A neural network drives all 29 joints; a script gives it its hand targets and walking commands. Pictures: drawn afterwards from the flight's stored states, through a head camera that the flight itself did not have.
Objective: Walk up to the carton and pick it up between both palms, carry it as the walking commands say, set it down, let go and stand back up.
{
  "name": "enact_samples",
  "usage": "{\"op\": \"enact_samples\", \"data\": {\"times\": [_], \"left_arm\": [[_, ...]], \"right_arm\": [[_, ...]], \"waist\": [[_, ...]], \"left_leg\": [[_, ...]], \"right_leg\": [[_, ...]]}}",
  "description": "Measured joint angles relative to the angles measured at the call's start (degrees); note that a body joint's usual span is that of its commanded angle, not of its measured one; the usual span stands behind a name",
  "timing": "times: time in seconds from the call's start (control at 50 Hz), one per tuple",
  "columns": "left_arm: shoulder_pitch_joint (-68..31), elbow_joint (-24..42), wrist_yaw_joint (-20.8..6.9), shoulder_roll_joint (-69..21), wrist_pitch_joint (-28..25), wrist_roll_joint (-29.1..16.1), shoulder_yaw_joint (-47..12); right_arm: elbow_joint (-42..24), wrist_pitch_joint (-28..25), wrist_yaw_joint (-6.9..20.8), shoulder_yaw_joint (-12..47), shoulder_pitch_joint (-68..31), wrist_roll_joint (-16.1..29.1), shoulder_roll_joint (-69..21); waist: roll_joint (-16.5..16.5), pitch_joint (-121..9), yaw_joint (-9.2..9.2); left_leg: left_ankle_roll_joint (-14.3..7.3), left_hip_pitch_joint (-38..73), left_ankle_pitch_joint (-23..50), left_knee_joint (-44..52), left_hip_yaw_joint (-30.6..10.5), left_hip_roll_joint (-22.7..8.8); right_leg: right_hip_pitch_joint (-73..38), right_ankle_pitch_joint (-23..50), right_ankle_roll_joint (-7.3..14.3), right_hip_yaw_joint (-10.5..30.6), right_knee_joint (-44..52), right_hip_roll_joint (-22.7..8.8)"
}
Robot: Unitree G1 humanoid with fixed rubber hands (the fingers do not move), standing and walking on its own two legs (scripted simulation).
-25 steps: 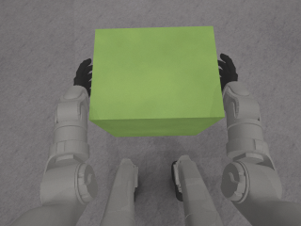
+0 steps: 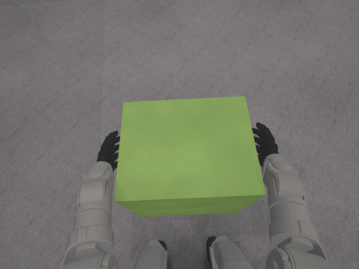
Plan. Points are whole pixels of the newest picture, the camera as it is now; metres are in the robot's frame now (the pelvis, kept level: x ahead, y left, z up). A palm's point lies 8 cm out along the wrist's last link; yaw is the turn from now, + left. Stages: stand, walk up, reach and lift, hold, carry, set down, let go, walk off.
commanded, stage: reach and lift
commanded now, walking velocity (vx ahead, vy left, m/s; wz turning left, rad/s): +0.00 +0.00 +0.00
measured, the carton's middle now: (186, 164) +0.35 -0.01 -0.11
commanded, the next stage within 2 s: none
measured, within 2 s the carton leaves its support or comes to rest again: neither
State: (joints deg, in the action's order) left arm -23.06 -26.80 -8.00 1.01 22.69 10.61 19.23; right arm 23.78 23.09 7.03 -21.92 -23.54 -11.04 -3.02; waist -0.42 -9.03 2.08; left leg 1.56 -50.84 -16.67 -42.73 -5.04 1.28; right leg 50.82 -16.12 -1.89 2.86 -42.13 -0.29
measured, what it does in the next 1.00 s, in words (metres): stands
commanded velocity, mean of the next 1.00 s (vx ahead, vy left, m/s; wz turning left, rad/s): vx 0.00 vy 0.00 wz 0.00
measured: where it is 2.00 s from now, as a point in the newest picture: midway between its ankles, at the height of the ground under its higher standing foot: outside the picture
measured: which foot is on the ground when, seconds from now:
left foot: down 0.00-1.00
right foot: down 0.00-1.00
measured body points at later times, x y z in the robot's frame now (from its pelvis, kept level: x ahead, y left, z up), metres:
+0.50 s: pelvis +0.00 +0.00 +0.04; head +0.03 +0.00 +0.49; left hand +0.33 +0.18 +0.03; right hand +0.32 -0.20 +0.03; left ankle +0.02 +0.13 -0.70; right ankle +0.02 -0.14 -0.70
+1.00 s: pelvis +0.02 +0.00 +0.05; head -0.01 +0.00 +0.50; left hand +0.32 +0.18 +0.08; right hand +0.31 -0.20 +0.08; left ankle +0.02 +0.13 -0.70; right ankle +0.02 -0.14 -0.70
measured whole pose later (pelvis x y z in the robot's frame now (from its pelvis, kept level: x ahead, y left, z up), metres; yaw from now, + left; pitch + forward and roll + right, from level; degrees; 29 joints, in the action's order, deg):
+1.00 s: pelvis +0.02 +0.00 +0.05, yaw +0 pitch -4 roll +0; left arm -12.3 -14.9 -8.6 -0.5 39.1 11.2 14.5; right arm 12.3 40.0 7.0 -16.4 -13.4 -10.7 -2.7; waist -0.5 -0.9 2.9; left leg 0.8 -2.9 -9.2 -15.9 -5.2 0.4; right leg 2.4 -8.4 -1.8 3.4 -14.5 -1.0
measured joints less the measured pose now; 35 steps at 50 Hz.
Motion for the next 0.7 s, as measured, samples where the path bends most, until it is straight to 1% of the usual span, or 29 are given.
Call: {"op": "enact_samples", "data": {"times": [0.16,0.22,0.3,0.4,0.52,0.58,0.62,0.7], "left_arm": [[7.53,3.59,0.86,-0.38,-0.3,-0.98,-3.43],[8.87,3.41,0.94,-0.62,-0.09,-0.92,-4.0],[8.6,2.06,0.77,-0.77,0.83,-0.45,-3.39],[6.81,0.91,0.68,-0.12,3.63,0.05,-3.22],[4.22,-0.6,0.1,-0.5,5.27,1.17,-2.18],[3.57,-0.7,-0.42,-0.69,6.55,1.76,-1.36],[4.13,0.45,-0.58,-0.72,7.54,1.72,-1.82],[4.55,1.45,-0.5,-0.59,8.88,1.69,-2.31]], "right_arm": [[-3.64,-0.05,-0.86,3.55,7.66,1.96,-0.11],[-4.01,0.16,-1.03,3.84,9.65,2.41,-0.17],[-2.81,1.39,-1.09,3.61,9.14,1.68,-0.18],[-0.52,3.1,-0.99,2.55,7.1,0.6,-0.35],[-0.79,5.65,-0.86,1.71,5.41,-0.25,0.0],[-0.5,6.9,-0.65,1.2,4.56,-0.81,-0.1],[-1.82,8.36,-0.57,1.77,4.84,-0.59,0.11],[-2.07,9.68,-0.36,1.68,4.54,-0.7,0.03]], "waist": [[-0.17,-1.05,1.11],[0.08,-0.91,0.72],[0.1,0.63,0.41],[-0.51,2.82,0.66],[-0.35,4.96,0.37],[-0.18,6.27,0.34],[-0.25,6.98,0.31],[0.02,7.3,0.44]], "left_leg": [[-0.03,9.19,1.91,7.54,-0.82,-0.37],[0.0,13.25,2.29,9.69,-0.57,-0.56],[-0.11,18.74,3.06,12.05,-0.42,-0.66],[-0.03,24.28,4.05,14.02,-0.77,-0.83],[-0.32,29.8,5.31,16.46,-0.57,-0.87],[-0.34,32.71,5.82,17.71,-0.51,-1.05],[-0.38,34.62,6.17,18.74,-0.47,-1.09],[-0.43,37.22,6.78,20.4,-0.51,-1.0]], "right_leg": [[-9.44,2.02,0.08,-0.16,7.63,0.1],[-13.56,2.33,0.11,0.29,10.11,0.19],[-18.91,3.11,0.18,0.43,12.23,0.14],[-24.87,4.31,0.3,0.09,14.86,0.16],[-30.33,5.67,0.18,0.3,17.35,0.04],[-33.39,6.38,0.25,0.36,18.95,0.13],[-35.39,6.88,0.19,0.4,20.2,0.08],[-37.94,7.33,0.19,0.34,21.68,-0.11]]}}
